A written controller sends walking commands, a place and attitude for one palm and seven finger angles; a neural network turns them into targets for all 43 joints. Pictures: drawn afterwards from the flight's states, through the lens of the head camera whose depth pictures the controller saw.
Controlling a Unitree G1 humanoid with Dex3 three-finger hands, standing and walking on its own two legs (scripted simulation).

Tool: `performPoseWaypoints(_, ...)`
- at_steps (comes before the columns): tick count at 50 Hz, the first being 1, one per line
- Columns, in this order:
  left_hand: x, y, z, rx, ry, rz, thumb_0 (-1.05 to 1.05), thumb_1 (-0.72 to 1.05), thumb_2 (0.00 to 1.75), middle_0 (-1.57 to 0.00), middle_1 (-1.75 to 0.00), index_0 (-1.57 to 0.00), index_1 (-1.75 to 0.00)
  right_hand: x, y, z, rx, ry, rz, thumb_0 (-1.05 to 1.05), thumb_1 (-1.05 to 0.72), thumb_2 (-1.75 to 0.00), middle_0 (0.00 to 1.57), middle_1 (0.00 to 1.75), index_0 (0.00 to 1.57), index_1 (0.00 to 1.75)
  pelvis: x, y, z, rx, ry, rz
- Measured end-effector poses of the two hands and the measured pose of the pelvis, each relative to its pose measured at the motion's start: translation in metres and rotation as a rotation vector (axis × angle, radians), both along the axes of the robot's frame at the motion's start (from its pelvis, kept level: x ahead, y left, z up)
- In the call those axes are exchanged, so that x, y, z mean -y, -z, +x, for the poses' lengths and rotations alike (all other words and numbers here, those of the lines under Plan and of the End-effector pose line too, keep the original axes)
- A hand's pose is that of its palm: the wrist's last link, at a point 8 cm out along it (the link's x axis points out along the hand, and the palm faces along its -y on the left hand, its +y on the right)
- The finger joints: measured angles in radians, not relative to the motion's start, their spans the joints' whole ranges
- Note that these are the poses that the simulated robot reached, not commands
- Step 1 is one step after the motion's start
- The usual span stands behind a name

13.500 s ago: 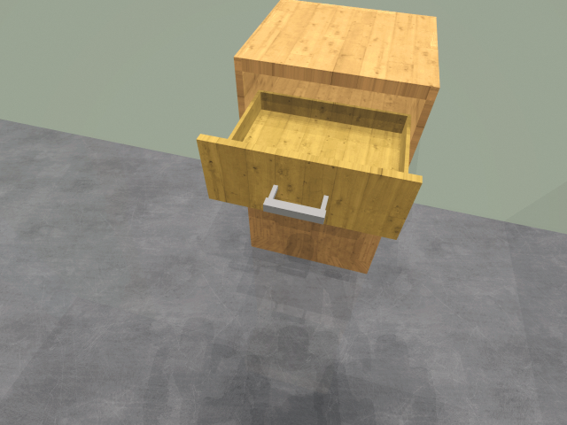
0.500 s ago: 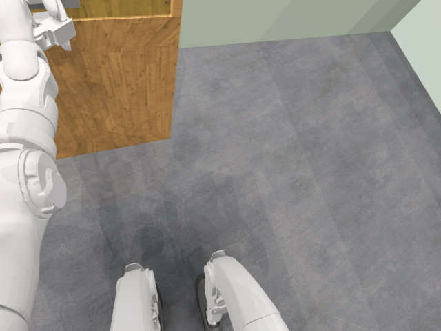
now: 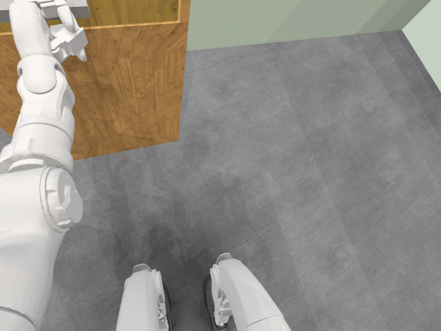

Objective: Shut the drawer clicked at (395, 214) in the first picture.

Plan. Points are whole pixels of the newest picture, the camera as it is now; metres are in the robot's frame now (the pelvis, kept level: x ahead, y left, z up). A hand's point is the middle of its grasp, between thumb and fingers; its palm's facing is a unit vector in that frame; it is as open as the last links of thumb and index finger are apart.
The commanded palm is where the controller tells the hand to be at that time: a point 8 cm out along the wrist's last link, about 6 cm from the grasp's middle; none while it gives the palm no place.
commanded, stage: pull the fist back off the drawer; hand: left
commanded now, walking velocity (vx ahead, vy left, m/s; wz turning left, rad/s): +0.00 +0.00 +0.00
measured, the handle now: out of the picture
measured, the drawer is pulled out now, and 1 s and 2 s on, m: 0.00 0.00 0.00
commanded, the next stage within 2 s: draw the hand back to the body in 0.16 s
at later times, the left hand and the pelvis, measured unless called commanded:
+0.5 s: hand (58, 54) +0.52 +0.16 +0.10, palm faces +0.15 -0.99 -0.04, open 3.3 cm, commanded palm +0.47 +0.20 +0.12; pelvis +0.06 -0.01 +0.06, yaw +1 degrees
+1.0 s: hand out of the picture +0.35 +0.20 +0.20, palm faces +0.21 -0.94 -0.25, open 3.3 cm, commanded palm +0.30 +0.25 +0.22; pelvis +0.06 -0.01 +0.12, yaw +4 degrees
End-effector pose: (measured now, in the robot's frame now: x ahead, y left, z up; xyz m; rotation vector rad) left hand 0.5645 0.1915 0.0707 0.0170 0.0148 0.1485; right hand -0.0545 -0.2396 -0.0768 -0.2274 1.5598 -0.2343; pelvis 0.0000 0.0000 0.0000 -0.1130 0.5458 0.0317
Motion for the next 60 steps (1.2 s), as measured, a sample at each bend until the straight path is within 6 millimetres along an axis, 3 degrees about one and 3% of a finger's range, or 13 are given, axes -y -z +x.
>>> performPoseWaypoints(11,0.001,0.002,-0.011,-0.016,-0.014,0.007,0.03,0.89,0.90,-1.40,-1.60,-1.40,-1.60,0.011,-0.003,0.060,0.061,-0.029,0.029,0.00,-0.91,-0.90,0.20,0.30,0.20,0.30,0.004,-0.018,0.028,0.030,0.003,0.025)
performPoseWaypoints(19,-0.005,-0.010,-0.020,0.036,-0.003,0.027,0.02,0.90,0.90,-1.39,-1.60,-1.40,-1.60,0.021,-0.006,0.101,0.105,-0.030,0.036,0.00,-0.91,-0.90,0.20,0.30,0.20,0.30,0.008,-0.029,0.046,0.049,0.009,0.041)
performPoseWaypoints(28,-0.025,-0.047,-0.096,0.004,-0.014,0.016,0.02,0.90,0.90,-1.39,-1.60,-1.40,-1.60,0.015,-0.040,0.171,0.291,-0.064,0.086,0.00,-0.91,-0.90,0.20,0.30,0.20,0.30,0.010,-0.071,0.069,0.172,0.006,0.067)
performPoseWaypoints(35,-0.034,-0.082,-0.143,0.052,0.015,0.029,0.02,0.90,0.90,-1.40,-1.60,-1.40,-1.60,0.018,-0.062,0.231,0.486,-0.149,0.070,0.00,-0.91,-0.90,0.20,0.30,0.20,0.30,0.011,-0.084,0.071,0.267,-0.026,0.075)
performPoseWaypoints(40,-0.034,-0.101,-0.177,0.042,0.036,0.053,0.02,0.90,0.90,-1.40,-1.60,-1.40,-1.60,0.013,-0.080,0.264,0.623,-0.182,0.073,0.01,-0.91,-0.90,0.20,0.30,0.20,0.30,0.010,-0.092,0.067,0.333,-0.028,0.088)
performPoseWaypoints(50,-0.055,-0.140,-0.248,-0.075,-0.077,0.229,0.02,0.90,0.90,-1.40,-1.60,-1.40,-1.60,-0.016,-0.124,0.303,0.775,-0.228,0.091,0.01,-0.91,-0.90,0.20,0.30,0.20,0.30,0.010,-0.121,0.059,0.496,-0.030,0.115)
performPoseWaypoints(60,-0.067,-0.183,-0.306,-0.002,-0.160,0.270,0.02,0.90,0.90,-1.40,-1.60,-1.40,-1.60,-0.035,-0.141,0.315,0.849,-0.310,0.124,0.01,-0.90,-0.90,0.20,0.30,0.20,0.30,0.008,-0.134,0.058,0.582,-0.037,0.124)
